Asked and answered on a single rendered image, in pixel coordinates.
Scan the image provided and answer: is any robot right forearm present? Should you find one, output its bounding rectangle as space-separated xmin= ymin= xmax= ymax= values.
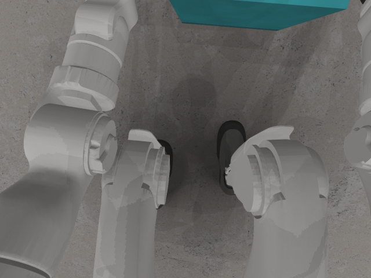
xmin=357 ymin=0 xmax=371 ymax=116

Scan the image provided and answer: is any robot left forearm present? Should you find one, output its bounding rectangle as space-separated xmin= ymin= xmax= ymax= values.
xmin=24 ymin=0 xmax=138 ymax=157

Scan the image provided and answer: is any right robot upper arm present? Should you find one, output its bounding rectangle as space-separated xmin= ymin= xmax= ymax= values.
xmin=344 ymin=111 xmax=371 ymax=214

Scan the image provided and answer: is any left robot upper arm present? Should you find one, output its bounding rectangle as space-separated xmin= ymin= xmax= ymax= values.
xmin=0 ymin=104 xmax=118 ymax=278

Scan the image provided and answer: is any carton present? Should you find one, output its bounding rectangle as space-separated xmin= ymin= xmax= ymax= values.
xmin=170 ymin=0 xmax=350 ymax=31

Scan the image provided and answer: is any left robot shin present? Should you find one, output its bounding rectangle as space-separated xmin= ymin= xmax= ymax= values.
xmin=101 ymin=129 xmax=162 ymax=206

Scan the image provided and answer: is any robot left foot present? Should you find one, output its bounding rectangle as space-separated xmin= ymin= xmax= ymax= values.
xmin=156 ymin=140 xmax=173 ymax=209

